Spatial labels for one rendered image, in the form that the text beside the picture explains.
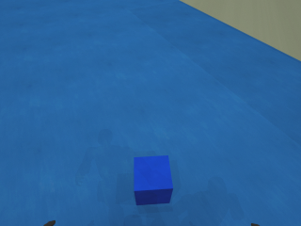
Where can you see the carton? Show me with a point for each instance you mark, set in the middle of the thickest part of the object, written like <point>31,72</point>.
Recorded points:
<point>152,180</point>

